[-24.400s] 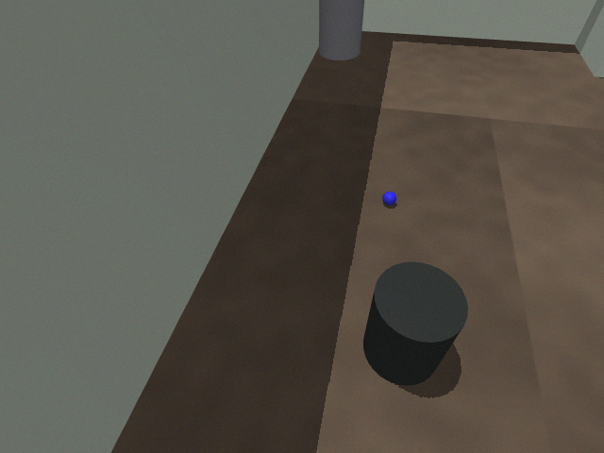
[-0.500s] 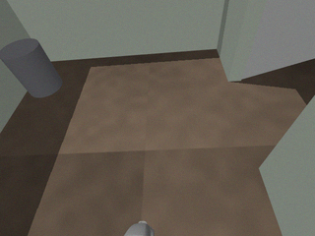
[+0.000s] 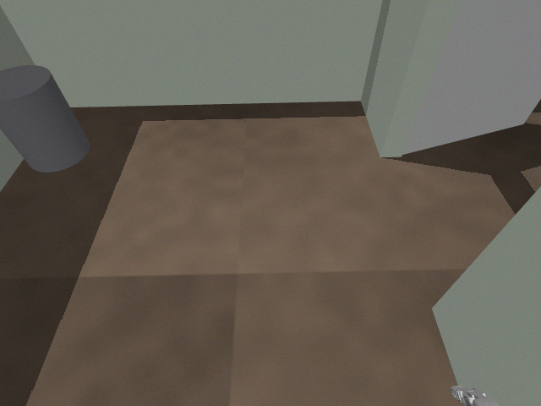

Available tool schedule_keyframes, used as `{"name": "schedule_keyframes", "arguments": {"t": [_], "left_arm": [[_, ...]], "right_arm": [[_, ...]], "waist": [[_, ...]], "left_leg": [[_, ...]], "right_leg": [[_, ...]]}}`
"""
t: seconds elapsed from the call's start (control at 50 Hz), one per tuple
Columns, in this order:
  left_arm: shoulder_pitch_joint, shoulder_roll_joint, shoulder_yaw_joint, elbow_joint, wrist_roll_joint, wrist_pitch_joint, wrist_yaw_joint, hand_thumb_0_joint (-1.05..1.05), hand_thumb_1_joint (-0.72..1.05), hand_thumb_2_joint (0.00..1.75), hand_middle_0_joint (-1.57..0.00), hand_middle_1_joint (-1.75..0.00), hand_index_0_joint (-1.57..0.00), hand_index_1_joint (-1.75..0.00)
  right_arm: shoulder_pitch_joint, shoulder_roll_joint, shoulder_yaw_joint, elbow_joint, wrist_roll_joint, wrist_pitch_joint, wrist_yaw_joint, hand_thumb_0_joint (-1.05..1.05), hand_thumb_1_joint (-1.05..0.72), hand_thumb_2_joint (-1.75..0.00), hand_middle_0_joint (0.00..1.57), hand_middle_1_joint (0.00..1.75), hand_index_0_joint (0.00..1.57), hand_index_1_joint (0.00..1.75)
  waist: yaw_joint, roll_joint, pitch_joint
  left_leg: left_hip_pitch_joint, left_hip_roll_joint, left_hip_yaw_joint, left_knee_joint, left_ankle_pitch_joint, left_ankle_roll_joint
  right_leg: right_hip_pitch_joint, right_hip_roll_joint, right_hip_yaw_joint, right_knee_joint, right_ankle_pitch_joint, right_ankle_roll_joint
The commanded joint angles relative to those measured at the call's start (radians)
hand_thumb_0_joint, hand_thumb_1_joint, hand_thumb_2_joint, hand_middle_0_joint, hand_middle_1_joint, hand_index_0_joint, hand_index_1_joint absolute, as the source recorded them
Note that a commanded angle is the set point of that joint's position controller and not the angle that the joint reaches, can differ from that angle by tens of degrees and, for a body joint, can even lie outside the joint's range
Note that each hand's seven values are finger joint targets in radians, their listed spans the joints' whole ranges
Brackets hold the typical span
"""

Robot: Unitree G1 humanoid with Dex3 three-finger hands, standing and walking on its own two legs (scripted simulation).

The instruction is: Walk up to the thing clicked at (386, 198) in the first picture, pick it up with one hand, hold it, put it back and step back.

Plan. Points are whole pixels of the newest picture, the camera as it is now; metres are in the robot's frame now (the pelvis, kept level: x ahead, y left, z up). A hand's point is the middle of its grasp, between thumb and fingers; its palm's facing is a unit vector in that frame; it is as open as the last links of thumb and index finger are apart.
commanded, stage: walk up
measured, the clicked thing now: out of the picture -0.18 +0.72 -0.73
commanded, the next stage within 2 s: stand in 0.32 s
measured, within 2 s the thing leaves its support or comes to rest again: neither
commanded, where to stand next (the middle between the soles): +0.08 +0.00 m, yaw +0 degrees
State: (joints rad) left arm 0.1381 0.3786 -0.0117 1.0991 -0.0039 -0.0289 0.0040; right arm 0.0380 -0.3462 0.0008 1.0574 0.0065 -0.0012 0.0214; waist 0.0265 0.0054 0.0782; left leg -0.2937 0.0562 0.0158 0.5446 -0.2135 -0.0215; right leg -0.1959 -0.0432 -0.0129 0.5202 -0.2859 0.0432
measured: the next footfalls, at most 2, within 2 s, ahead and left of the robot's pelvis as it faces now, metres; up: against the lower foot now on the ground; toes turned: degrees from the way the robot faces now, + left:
none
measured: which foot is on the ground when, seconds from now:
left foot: down 0.00-1.00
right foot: down 0.00-1.00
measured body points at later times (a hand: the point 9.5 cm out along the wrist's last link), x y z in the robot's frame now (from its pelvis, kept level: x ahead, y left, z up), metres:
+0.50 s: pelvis +0.01 +0.00 +0.01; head +0.02 +0.00 +0.46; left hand +0.10 +0.30 -0.12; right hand +0.08 -0.31 -0.12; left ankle +0.05 +0.13 -0.73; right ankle +0.00 -0.15 -0.73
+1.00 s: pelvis +0.02 +0.00 +0.01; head +0.03 +0.00 +0.46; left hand +0.10 +0.30 -0.12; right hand +0.11 -0.31 -0.12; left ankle +0.05 +0.13 -0.73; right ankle +0.00 -0.15 -0.73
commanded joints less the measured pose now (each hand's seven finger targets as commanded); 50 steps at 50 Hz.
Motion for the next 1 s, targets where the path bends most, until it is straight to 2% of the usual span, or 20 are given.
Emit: {"name": "schedule_keyframes", "arguments": {"t": [0.0, 0.02, 0.1, 0.18, 0.24, 0.34, 0.44, 0.58, 0.62, 0.7, 0.8, 0.86, 0.92, 0.98], "left_arm": [[-0.040, 0.217, 0.044, -0.025, 0.001, -0.026, 0.011, 0.00, 0.90, 0.90, -0.20, -0.30, -0.20, -0.30], [-0.044, 0.218, 0.045, -0.018, 0.002, -0.027, 0.011, 0.00, 0.90, 0.90, -0.20, -0.30, -0.20, -0.30], [-0.095, 0.211, 0.043, -0.010, 0.005, -0.022, 0.010, 0.00, 0.90, 0.90, -0.20, -0.30, -0.20, -0.30], [-0.090, 0.205, 0.044, 0.005, 0.005, -0.014, 0.005, 0.00, 0.90, 0.90, -0.20, -0.30, -0.20, -0.30], [-0.110, 0.204, 0.049, 0.006, 0.006, -0.011, 0.003, 0.00, 0.90, 0.90, -0.20, -0.30, -0.20, -0.30], [-0.099, 0.203, 0.055, 0.016, 0.010, -0.004, 0.003, 0.00, 0.90, 0.90, -0.20, -0.30, -0.20, -0.30], [-0.096, 0.196, 0.058, 0.010, 0.013, -0.006, 0.002, 0.00, 0.90, 0.90, -0.20, -0.30, -0.20, -0.30], [-0.101, 0.192, 0.063, 0.001, 0.009, -0.005, 0.003, 0.00, 0.90, 0.90, -0.20, -0.30, -0.20, -0.30], [-0.093, 0.193, 0.065, 0.001, 0.010, -0.002, 0.002, 0.00, 0.90, 0.90, -0.20, -0.30, -0.20, -0.30], [-0.093, 0.192, 0.065, -0.002, 0.012, -0.001, 0.002, 0.00, 0.90, 0.90, -0.20, -0.30, -0.20, -0.30], [-0.088, 0.185, 0.065, -0.004, 0.013, 0.001, 0.000, 0.00, 0.90, 0.90, -0.20, -0.30, -0.20, -0.30], [-0.087, 0.192, 0.064, -0.008, 0.015, 0.002, 0.001, 0.00, 0.90, 0.90, -0.20, -0.30, -0.20, -0.30], [-0.085, 0.188, 0.065, -0.008, 0.012, 0.004, -0.001, 0.00, 0.90, 0.90, -0.20, -0.30, -0.20, -0.30], [-0.080, 0.194, 0.064, -0.012, 0.013, 0.001, 0.000, 0.00, 0.90, 0.90, -0.20, -0.30, -0.20, -0.30]], "right_arm": [[-0.056, -0.225, -0.051, -0.025, 0.005, -0.018, -0.014, 0.00, -0.90, -0.90, 0.20, 0.30, 0.20, 0.30], [-0.059, -0.219, -0.049, -0.018, 0.006, -0.017, -0.012, 0.00, -0.90, -0.90, 0.20, 0.30, 0.20, 0.30], [-0.066, -0.218, -0.047, 0.014, 0.000, -0.011, -0.010, 0.00, -0.90, -0.90, 0.20, 0.30, 0.20, 0.30], [-0.074, -0.224, -0.045, 0.030, -0.002, -0.016, -0.009, 0.00, -0.90, -0.90, 0.20, 0.30, 0.20, 0.30], [-0.057, -0.223, -0.046, 0.043, -0.005, -0.019, -0.011, 0.00, -0.90, -0.90, 0.20, 0.30, 0.20, 0.30], [-0.063, -0.229, -0.052, 0.042, -0.014, -0.023, -0.012, 0.00, -0.90, -0.90, 0.20, 0.30, 0.20, 0.30], [-0.046, -0.224, -0.054, 0.040, -0.014, -0.027, -0.015, 0.00, -0.90, -0.90, 0.20, 0.30, 0.20, 0.30], [-0.026, -0.218, -0.053, 0.040, -0.013, -0.032, -0.021, 0.00, -0.90, -0.90, 0.20, 0.30, 0.20, 0.30], [-0.012, -0.214, -0.050, 0.045, -0.013, -0.030, -0.023, 0.00, -0.90, -0.90, 0.20, 0.30, 0.20, 0.30], [-0.018, -0.214, -0.050, 0.039, -0.014, -0.029, -0.023, 0.00, -0.90, -0.90, 0.20, 0.30, 0.20, 0.30], [-0.012, -0.218, -0.049, 0.040, -0.015, -0.030, -0.023, 0.00, -0.90, -0.90, 0.20, 0.30, 0.20, 0.30], [-0.025, -0.214, -0.050, 0.033, -0.015, -0.028, -0.023, 0.00, -0.90, -0.90, 0.20, 0.30, 0.20, 0.30], [-0.018, -0.216, -0.048, 0.035, -0.015, -0.027, -0.022, 0.00, -0.90, -0.90, 0.20, 0.30, 0.20, 0.30], [-0.021, -0.216, -0.048, 0.033, -0.014, -0.029, -0.021, 0.00, -0.90, -0.90, 0.20, 0.30, 0.20, 0.30]], "waist": [[-0.025, 0.003, -0.133], [-0.023, -0.007, -0.133], [-0.032, -0.023, -0.111], [-0.020, 0.000, -0.120], [-0.026, -0.011, -0.127], [-0.026, -0.002, -0.102], [-0.028, 0.011, -0.112], [-0.035, 0.000, -0.139], [-0.037, 0.007, -0.128], [-0.036, -0.003, -0.121], [-0.036, 0.008, -0.118], [-0.036, -0.008, -0.101], [-0.036, 0.014, -0.100], [-0.035, -0.010, -0.106]], "left_leg": [[0.143, 0.080, -0.083, -0.120, 0.144, 0.067], [0.161, 0.075, -0.074, -0.117, 0.154, 0.062], [0.167, 0.074, -0.074, -0.170, 0.109, 0.051], [0.172, 0.079, -0.076, -0.214, 0.096, 0.046], [0.174, 0.077, -0.068, -0.224, 0.127, 0.039], [0.153, 0.085, -0.093, -0.269, 0.049, 0.027], [0.161, 0.083, -0.086, -0.264, 0.087, 0.025], [0.199, 0.094, -0.072, -0.233, 0.246, 0.026], [0.190, 0.088, -0.063, -0.239, 0.204, 0.025], [0.190, 0.089, -0.069, -0.247, 0.191, 0.022], [0.196, 0.091, -0.064, -0.244, 0.191, 0.025], [0.193, 0.089, -0.070, -0.256, 0.143, 0.021], [0.184, 0.084, -0.067, -0.262, 0.126, 0.023], [0.207, 0.088, -0.068, -0.251, 0.178, 0.023]], "right_leg": [[-0.004, -0.085, 0.075, -0.144, 0.199, -0.064], [-0.006, -0.094, 0.086, -0.156, 0.210, -0.066], [-0.010, -0.094, 0.086, -0.208, 0.153, -0.059], [0.032, -0.089, 0.073, -0.216, 0.163, -0.054], [0.056, -0.093, 0.071, -0.223, 0.178, -0.056], [0.047, -0.089, 0.069, -0.240, 0.087, -0.049], [0.057, -0.096, 0.072, -0.248, 0.117, -0.049], [0.079, -0.100, 0.067, -0.237, 0.224, -0.048], [0.081, -0.102, 0.074, -0.248, 0.212, -0.050], [0.071, -0.096, 0.064, -0.252, 0.184, -0.047], [0.073, -0.103, 0.072, -0.257, 0.198, -0.051], [0.050, -0.094, 0.063, -0.261, 0.147, -0.049], [0.059, -0.100, 0.070, -0.263, 0.156, -0.052], [0.054, -0.100, 0.066, -0.262, 0.177, -0.050]]}}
